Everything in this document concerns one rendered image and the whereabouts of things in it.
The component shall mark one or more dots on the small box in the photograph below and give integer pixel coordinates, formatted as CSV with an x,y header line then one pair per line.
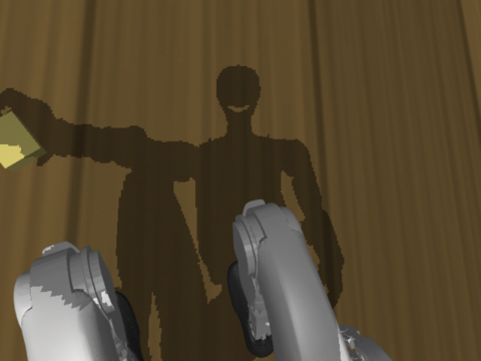
x,y
18,146

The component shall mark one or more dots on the left robot foot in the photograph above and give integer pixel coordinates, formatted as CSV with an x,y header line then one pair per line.
x,y
130,325

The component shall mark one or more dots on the right robot foot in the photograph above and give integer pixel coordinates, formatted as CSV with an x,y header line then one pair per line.
x,y
259,348

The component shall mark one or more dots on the right robot hand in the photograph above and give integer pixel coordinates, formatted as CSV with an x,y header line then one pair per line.
x,y
366,348

